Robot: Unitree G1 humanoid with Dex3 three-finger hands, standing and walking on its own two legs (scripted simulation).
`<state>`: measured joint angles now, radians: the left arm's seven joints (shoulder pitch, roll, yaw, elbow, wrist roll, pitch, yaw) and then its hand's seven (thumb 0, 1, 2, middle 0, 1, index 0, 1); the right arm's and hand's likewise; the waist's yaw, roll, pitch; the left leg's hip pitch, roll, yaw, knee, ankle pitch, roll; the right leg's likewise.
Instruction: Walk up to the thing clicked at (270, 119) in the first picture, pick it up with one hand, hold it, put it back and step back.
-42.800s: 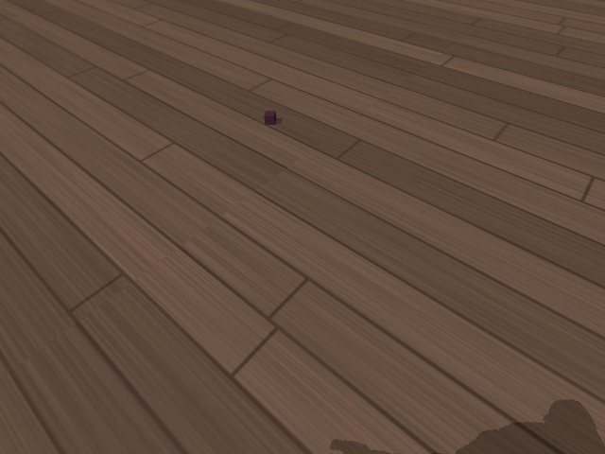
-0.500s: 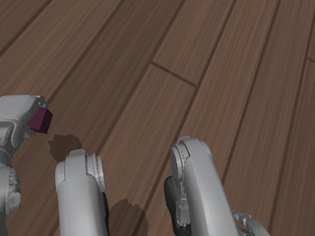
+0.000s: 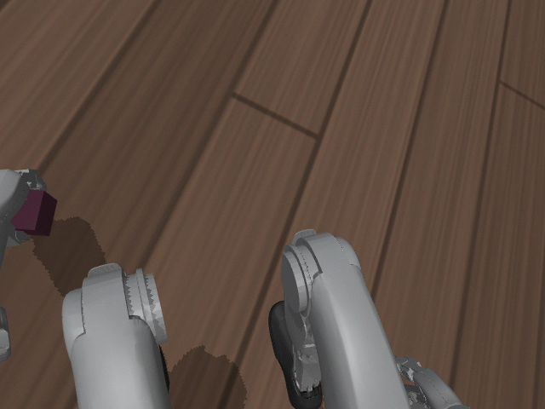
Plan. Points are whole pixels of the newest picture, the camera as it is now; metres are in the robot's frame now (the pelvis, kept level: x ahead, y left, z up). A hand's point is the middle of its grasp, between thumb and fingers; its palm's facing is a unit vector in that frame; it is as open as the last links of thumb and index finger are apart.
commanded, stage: rest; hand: left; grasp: from above
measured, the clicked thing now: (24, 212) +0.43 +0.32 -0.22
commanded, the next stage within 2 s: open in 1.02 s
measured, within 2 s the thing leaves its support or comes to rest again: rests again in 0.52 s
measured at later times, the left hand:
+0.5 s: hand (25, 219) +0.42 +0.32 -0.22, palm faces -0.45 -0.08 -0.89, open 8.6 cm
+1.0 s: hand (26, 222) +0.41 +0.32 -0.23, palm faces -0.46 -0.08 -0.89, open 8.7 cm
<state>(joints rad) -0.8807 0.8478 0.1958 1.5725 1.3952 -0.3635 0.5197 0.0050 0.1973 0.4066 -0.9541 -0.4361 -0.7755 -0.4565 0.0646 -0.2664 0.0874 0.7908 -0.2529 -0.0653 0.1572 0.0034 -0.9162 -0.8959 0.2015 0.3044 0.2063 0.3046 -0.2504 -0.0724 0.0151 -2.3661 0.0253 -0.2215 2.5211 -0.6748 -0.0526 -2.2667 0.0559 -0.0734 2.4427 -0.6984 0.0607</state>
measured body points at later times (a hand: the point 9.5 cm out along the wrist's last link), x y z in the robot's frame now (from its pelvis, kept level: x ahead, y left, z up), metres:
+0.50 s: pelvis +0.00 +0.01 -0.01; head +0.24 +0.12 +0.36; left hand +0.43 +0.32 -0.17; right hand +0.08 -0.26 -0.09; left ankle +0.07 +0.14 -0.26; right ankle +0.10 -0.13 -0.26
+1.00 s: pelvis +0.00 +0.01 -0.01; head +0.24 +0.13 +0.35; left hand +0.43 +0.33 -0.18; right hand +0.08 -0.26 -0.08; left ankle +0.07 +0.14 -0.26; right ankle +0.10 -0.12 -0.26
